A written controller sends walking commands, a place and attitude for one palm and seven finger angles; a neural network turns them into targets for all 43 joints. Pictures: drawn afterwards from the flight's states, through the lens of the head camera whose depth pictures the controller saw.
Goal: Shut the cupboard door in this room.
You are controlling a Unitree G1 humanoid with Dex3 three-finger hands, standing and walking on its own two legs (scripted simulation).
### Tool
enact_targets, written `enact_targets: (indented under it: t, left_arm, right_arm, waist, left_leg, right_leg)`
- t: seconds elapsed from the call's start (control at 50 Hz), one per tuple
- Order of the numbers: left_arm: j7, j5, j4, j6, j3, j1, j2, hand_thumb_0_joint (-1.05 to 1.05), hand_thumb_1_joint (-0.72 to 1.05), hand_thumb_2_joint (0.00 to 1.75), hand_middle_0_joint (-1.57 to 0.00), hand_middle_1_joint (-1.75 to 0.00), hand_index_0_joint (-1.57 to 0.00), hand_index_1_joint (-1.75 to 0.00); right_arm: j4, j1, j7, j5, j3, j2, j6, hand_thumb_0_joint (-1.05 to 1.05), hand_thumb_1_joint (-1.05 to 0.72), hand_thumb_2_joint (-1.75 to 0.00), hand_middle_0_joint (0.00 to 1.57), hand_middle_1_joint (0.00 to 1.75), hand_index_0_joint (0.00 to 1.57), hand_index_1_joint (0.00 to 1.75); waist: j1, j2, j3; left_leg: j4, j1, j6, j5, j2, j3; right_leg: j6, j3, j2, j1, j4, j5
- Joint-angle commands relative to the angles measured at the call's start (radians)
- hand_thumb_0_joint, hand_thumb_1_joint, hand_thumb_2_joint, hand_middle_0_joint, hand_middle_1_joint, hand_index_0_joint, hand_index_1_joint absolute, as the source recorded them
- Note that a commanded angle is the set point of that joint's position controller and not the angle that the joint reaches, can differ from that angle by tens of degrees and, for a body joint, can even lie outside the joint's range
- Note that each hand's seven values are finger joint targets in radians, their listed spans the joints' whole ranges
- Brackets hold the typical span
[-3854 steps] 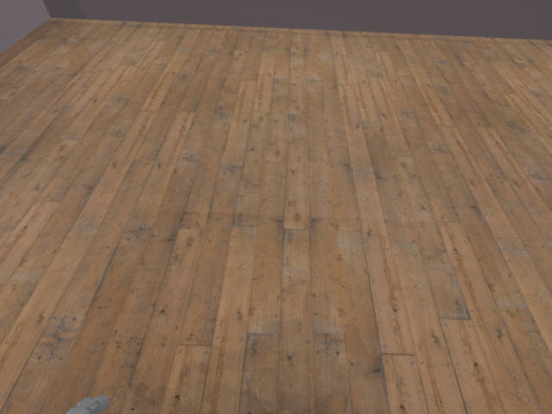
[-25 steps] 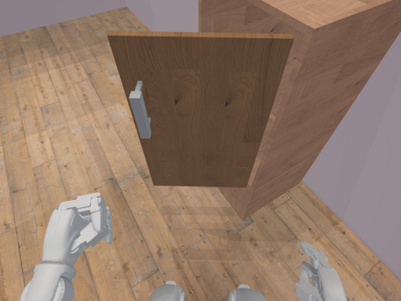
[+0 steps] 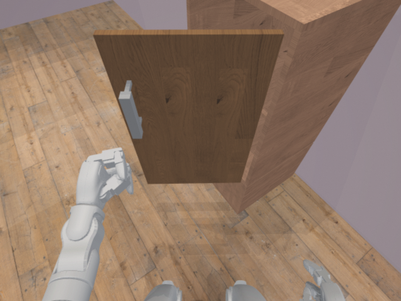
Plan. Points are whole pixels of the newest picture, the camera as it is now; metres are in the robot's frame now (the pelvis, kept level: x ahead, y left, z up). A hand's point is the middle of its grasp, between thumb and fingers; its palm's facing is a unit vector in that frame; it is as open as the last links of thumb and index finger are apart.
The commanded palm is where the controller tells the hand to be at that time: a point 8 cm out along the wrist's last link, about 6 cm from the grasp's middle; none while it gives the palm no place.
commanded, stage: bring the fist close to the handle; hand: left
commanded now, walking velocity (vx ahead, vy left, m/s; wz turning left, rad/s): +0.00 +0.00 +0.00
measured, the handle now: (133, 110) +0.52 +0.18 +0.06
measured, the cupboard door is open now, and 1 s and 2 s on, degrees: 57 57 41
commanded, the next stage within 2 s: push the door shut along its arc in 0.78 s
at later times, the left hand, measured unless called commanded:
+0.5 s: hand (147, 140) +0.42 +0.13 +0.06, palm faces +0.04 -1.00 -0.02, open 3.1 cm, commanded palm +0.39 +0.18 +0.06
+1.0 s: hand (145, 141) +0.42 +0.13 +0.06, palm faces +0.02 -1.00 -0.02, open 3.1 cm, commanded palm +0.41 +0.19 +0.06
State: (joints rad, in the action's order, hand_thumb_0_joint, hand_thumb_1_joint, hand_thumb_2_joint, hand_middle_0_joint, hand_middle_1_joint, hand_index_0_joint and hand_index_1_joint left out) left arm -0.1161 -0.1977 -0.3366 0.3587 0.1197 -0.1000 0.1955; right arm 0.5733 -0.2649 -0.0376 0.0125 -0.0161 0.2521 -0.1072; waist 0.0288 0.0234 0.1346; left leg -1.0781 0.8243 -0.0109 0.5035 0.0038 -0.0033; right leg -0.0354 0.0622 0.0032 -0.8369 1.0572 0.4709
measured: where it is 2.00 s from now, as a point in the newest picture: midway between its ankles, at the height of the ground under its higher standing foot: outside the picture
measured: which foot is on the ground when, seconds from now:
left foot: down 0.00-1.00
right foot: down 0.00-1.00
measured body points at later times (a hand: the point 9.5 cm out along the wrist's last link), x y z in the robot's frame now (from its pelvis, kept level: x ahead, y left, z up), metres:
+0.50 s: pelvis -0.01 +0.00 +0.00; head +0.08 +0.00 +0.44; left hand +0.42 +0.18 +0.06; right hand +0.08 -0.25 -0.12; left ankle +0.01 +0.11 -0.66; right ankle +0.03 -0.10 -0.66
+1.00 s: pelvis -0.01 +0.00 +0.00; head +0.08 +0.00 +0.44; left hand +0.42 +0.19 +0.06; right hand +0.07 -0.26 -0.12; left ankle +0.01 +0.11 -0.66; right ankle +0.03 -0.10 -0.66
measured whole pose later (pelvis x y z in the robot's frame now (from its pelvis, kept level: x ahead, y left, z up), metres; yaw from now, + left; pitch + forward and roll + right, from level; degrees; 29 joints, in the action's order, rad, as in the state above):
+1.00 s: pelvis -0.01 +0.00 +0.00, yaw -1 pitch +17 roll +0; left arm -0.07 -0.12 -0.88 0.48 0.21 -0.57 0.22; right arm 0.63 -0.30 -0.01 0.00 0.00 0.25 -0.02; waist 0.08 0.02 0.13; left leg -1.06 0.88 -0.01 0.48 0.00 0.01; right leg -0.03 0.04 0.01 -0.90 1.04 0.44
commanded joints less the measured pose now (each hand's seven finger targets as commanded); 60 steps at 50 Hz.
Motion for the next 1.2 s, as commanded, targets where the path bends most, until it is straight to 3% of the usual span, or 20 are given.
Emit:
enact_targets:
  t: [0.0, 0.1, 0.12, 0.24, 0.3, 0.36, 0.4, 0.42, 0.5, 0.54, 0.6, 0.66, 0.76, 0.8, 0.88, 0.94, 0.98, 1.0, 1.1, 1.18]
  left_arm:
    - [0.040, 0.011, 0.138, 0.074, 0.065, -0.331, 0.144, 0.00, 0.90, 0.90, -1.30, -1.50, -1.30, -1.50]
    - [0.068, 0.032, 0.067, 0.090, 0.060, -0.412, 0.131, 0.00, 0.90, 0.90, -1.30, -1.50, -1.30, -1.50]
    - [0.069, 0.037, 0.038, 0.089, 0.028, -0.453, 0.100, 0.00, 0.90, 0.90, -1.30, -1.50, -1.30, -1.50]
    - [0.092, 0.050, -0.101, 0.105, 0.060, -0.612, 0.113, 0.00, 0.90, 0.90, -1.30, -1.50, -1.30, -1.50]
    - [0.100, 0.063, -0.164, 0.122, 0.098, -0.697, 0.164, 0.00, 0.90, 0.90, -1.30, -1.50, -1.30, -1.50]
    - [0.100, 0.072, -0.237, 0.137, 0.067, -0.795, 0.125, 0.00, 0.90, 0.90, -1.30, -1.50, -1.30, -1.50]
    - [0.103, 0.080, -0.281, 0.146, 0.108, -0.773, 0.168, 0.00, 0.90, 0.90, -1.30, -1.50, -1.30, -1.50]
    - [0.099, 0.078, -0.292, 0.147, 0.093, -0.755, 0.139, 0.00, 0.90, 0.90, -1.30, -1.50, -1.30, -1.50]
    - [0.099, 0.072, -0.287, 0.160, 0.134, -0.732, 0.174, 0.00, 0.90, 0.90, -1.30, -1.50, -1.30, -1.50]
    - [0.098, 0.073, -0.269, 0.165, 0.121, -0.743, 0.162, 0.00, 0.90, 0.90, -1.30, -1.50, -1.30, -1.50]
    - [0.107, 0.074, -0.264, 0.175, 0.161, -0.733, 0.206, 0.00, 0.90, 0.90, -1.30, -1.50, -1.30, -1.50]
    - [0.105, 0.077, -0.257, 0.189, 0.125, -0.784, 0.174, 0.00, 0.90, 0.90, -1.30, -1.50, -1.30, -1.50]
    - [0.088, 0.072, -0.294, 0.199, 0.124, -0.827, 0.187, 0.00, 0.90, 0.90, -1.30, -1.50, -1.30, -1.50]
    - [0.081, 0.068, -0.297, 0.198, 0.146, -0.806, 0.209, 0.00, 0.90, 0.90, -1.30, -1.50, -1.30, -1.50]
    - [0.063, 0.065, -0.302, 0.188, 0.099, -0.790, 0.156, 0.00, 0.90, 0.90, -1.30, -1.50, -1.30, -1.50]
    - [0.050, 0.068, -0.365, 0.177, 0.116, -0.879, 0.197, 0.00, 0.90, 0.90, -1.30, -1.50, -1.30, -1.50]
    - [0.038, 0.071, -0.403, 0.182, 0.154, -0.940, 0.252, 0.00, 0.90, 0.90, -1.30, -1.50, -1.30, -1.50]
    - [0.032, 0.072, -0.391, 0.192, 0.171, -0.991, 0.289, 0.00, 0.90, 0.90, -1.30, -1.50, -1.30, -1.50]
    - [-0.027, 0.066, -0.462, 0.199, 0.148, -1.056, 0.280, 0.00, 0.90, 0.90, -1.30, -1.50, -1.30, -1.50]
    - [-0.058, 0.057, -0.489, 0.184, 0.106, -1.100, 0.234, 0.00, 0.90, 0.90, -1.30, -1.50, -1.30, -1.50]
  right_arm:
    - [-0.122, 0.012, -0.003, 0.001, 0.055, 0.127, -0.034, 0.00, -0.90, -0.90, 0.20, 0.30, 0.20, 0.30]
    - [-0.108, -0.007, 0.006, -0.003, 0.057, 0.124, -0.014, 0.00, -0.90, -0.90, 0.20, 0.30, 0.20, 0.30]
    - [-0.101, -0.008, 0.008, -0.001, 0.057, 0.121, -0.011, 0.00, -0.90, -0.90, 0.20, 0.30, 0.20, 0.30]
    - [-0.071, -0.040, 0.014, -0.007, 0.062, 0.125, 0.007, 0.00, -0.90, -0.90, 0.20, 0.30, 0.20, 0.30]
    - [-0.056, -0.058, 0.016, -0.010, 0.064, 0.131, 0.017, 0.00, -0.90, -0.90, 0.20, 0.30, 0.20, 0.30]
    - [-0.043, -0.069, 0.021, -0.012, 0.064, 0.127, 0.023, 0.00, -0.90, -0.90, 0.20, 0.30, 0.20, 0.30]
    - [-0.043, -0.087, 0.025, -0.015, 0.069, 0.136, 0.030, 0.00, -0.90, -0.90, 0.20, 0.30, 0.20, 0.30]
    - [-0.049, -0.087, 0.029, -0.015, 0.069, 0.132, 0.033, 0.00, -0.90, -0.90, 0.20, 0.30, 0.20, 0.30]
    - [-0.059, -0.107, 0.035, -0.019, 0.074, 0.139, 0.044, 0.00, -0.90, -0.90, 0.20, 0.30, 0.20, 0.30]
    - [-0.057, -0.105, 0.038, -0.017, 0.073, 0.132, 0.050, 0.00, -0.90, -0.90, 0.20, 0.30, 0.20, 0.30]
    - [-0.061, -0.111, 0.035, -0.018, 0.075, 0.138, 0.056, 0.00, -0.90, -0.90, 0.20, 0.30, 0.20, 0.30]
    - [-0.051, -0.104, 0.032, -0.018, 0.073, 0.131, 0.057, 0.00, -0.90, -0.90, 0.20, 0.30, 0.20, 0.30]
    - [-0.032, -0.108, 0.025, -0.018, 0.074, 0.136, 0.052, 0.00, -0.90, -0.90, 0.20, 0.30, 0.20, 0.30]
    - [-0.035, -0.112, 0.023, -0.017, 0.075, 0.139, 0.052, 0.00, -0.90, -0.90, 0.20, 0.30, 0.20, 0.30]
    - [-0.037, -0.108, 0.030, -0.013, 0.076, 0.136, 0.053, 0.00, -0.90, -0.90, 0.20, 0.30, 0.20, 0.30]
    - [-0.026, -0.114, 0.024, -0.010, 0.071, 0.140, 0.059, 0.00, -0.90, -0.90, 0.20, 0.30, 0.20, 0.30]
    - [-0.025, -0.110, 0.017, -0.010, 0.068, 0.142, 0.062, 0.00, -0.90, -0.90, 0.20, 0.30, 0.20, 0.30]
    - [-0.023, -0.116, 0.012, -0.011, 0.065, 0.146, 0.061, 0.00, -0.90, -0.90, 0.20, 0.30, 0.20, 0.30]
    - [-0.014, -0.137, 0.016, -0.011, 0.066, 0.151, 0.056, 0.00, -0.90, -0.90, 0.20, 0.30, 0.20, 0.30]
    - [-0.006, -0.153, 0.024, -0.007, 0.071, 0.157, 0.063, 0.00, -0.90, -0.90, 0.20, 0.30, 0.20, 0.30]
  waist:
    - [0.009, -0.012, 0.286]
    - [0.011, -0.001, 0.333]
    - [0.029, -0.003, 0.315]
    - [0.042, -0.030, 0.334]
    - [0.047, -0.023, 0.348]
    - [0.071, -0.005, 0.345]
    - [0.055, -0.009, 0.361]
    - [0.050, 0.005, 0.373]
    - [0.036, -0.024, 0.414]
    - [0.041, -0.012, 0.399]
    - [0.036, -0.038, 0.382]
    - [0.053, -0.017, 0.365]
    - [0.068, -0.022, 0.360]
    - [0.055, 0.002, 0.385]
    - [0.060, -0.002, 0.374]
    - [0.088, -0.046, 0.323]
    - [0.088, -0.042, 0.320]
    - [0.091, -0.025, 0.337]
    - [0.101, 0.040, 0.425]
    - [0.118, 0.054, 0.435]
  left_leg:
    - [0.155, -0.099, -0.009, -0.235, 0.005, -0.014]
    - [0.158, -0.128, -0.006, -0.287, 0.002, -0.012]
    - [0.156, -0.132, -0.006, -0.280, 0.001, -0.011]
    - [0.153, -0.105, -0.006, -0.256, 0.004, -0.009]
    - [0.146, -0.096, -0.007, -0.251, 0.005, -0.011]
    - [0.139, -0.094, -0.008, -0.239, 0.005, -0.007]
    - [0.145, -0.098, -0.006, -0.248, 0.004, -0.012]
    - [0.146, -0.102, -0.006, -0.254, 0.006, -0.007]
    - [0.146, -0.095, -0.010, -0.292, 0.008, -0.002]
    - [0.151, -0.094, -0.009, -0.279, 0.006, 0.007]
    - [0.155, -0.073, -0.014, -0.253, 0.007, 0.010]
    - [0.161, -0.077, -0.014, -0.218, 0.008, 0.011]
    - [0.156, -0.076, -0.016, -0.203, 0.007, 0.007]
    - [0.154, -0.091, -0.015, -0.228, 0.009, 0.005]
    - [0.158, -0.110, -0.010, -0.251, 0.004, 0.001]
    - [0.146, -0.059, -0.017, -0.198, 0.006, -0.002]
    - [0.138, -0.027, -0.020, -0.164, 0.010, 0.002]
    - [0.132, -0.033, -0.022, -0.172, 0.012, -0.003]
    - [0.106, -0.088, -0.015, -0.247, 0.008, -0.022]
    - [0.099, -0.135, -0.008, -0.294, -0.001, -0.038]
  right_leg:
    - [0.015, -0.056, -0.003, 0.225, -0.150, -0.237]
    - [0.012, -0.050, 0.000, 0.238, -0.137, -0.300]
    - [0.015, -0.048, -0.001, 0.216, -0.142, -0.299]
    - [0.018, -0.055, 0.000, 0.216, -0.147, -0.288]
    - [0.016, -0.060, 0.003, 0.212, -0.143, -0.285]
    - [0.018, -0.060, 0.004, 0.178, -0.144, -0.278]
    - [0.014, -0.056, 0.009, 0.184, -0.139, -0.278]
    - [0.014, -0.055, 0.007, 0.189, -0.138, -0.286]
    - [0.014, -0.058, 0.012, 0.236, -0.133, -0.334]
    - [0.017, -0.063, 0.008, 0.234, -0.142, -0.331]
    - [0.018, -0.069, 0.011, 0.247, -0.154, -0.306]
    - [0.020, -0.072, 0.008, 0.229, -0.164, -0.272]
    - [0.021, -0.076, 0.006, 0.218, -0.168, -0.260]
    - [0.017, -0.073, 0.009, 0.227, -0.159, -0.281]
    - [0.016, -0.062, 0.008, 0.210, -0.155, -0.305]
    - [0.023, -0.072, 0.006, 0.187, -0.165, -0.262]
    - [0.025, -0.090, 0.002, 0.194, -0.170, -0.229]
    - [0.022, -0.091, 0.004, 0.195, -0.162, -0.236]
    - [0.012, -0.075, 0.010, 0.154, -0.116, -0.298]
    - [0.011, -0.058, 0.013, 0.095, -0.105, -0.309]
